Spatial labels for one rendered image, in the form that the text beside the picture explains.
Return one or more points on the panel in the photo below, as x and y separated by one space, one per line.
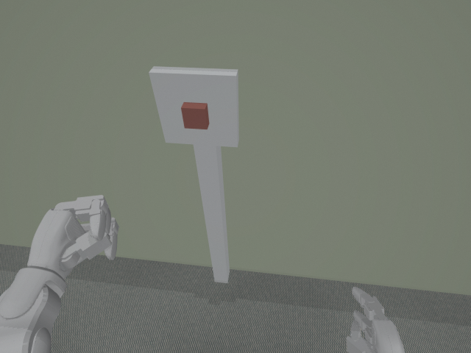
172 86

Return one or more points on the left robot forearm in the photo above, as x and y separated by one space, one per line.
28 310

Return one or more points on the robot right hand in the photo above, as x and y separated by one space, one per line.
380 332

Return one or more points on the robot left hand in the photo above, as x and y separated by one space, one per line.
61 242

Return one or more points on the button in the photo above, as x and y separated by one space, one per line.
195 115

